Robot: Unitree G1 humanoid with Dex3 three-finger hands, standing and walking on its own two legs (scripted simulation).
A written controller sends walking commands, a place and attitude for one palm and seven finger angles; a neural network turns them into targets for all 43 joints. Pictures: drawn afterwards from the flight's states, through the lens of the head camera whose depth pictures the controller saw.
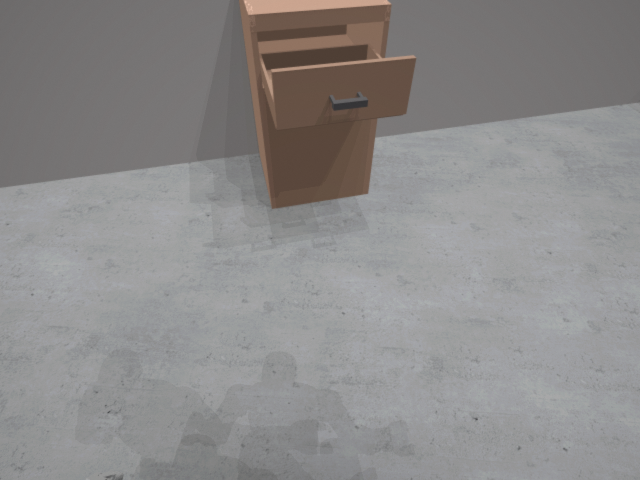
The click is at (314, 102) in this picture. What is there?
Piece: drawer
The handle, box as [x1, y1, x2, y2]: [329, 92, 367, 110]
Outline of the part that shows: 367,99 363,97 360,92 357,92 357,98 335,100 332,95 329,95 334,110 367,106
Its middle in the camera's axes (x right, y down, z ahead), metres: +0.08 -0.41 +1.14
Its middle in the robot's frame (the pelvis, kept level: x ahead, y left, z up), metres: +1.12 -0.01 -0.09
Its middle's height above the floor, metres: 0.69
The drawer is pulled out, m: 0.29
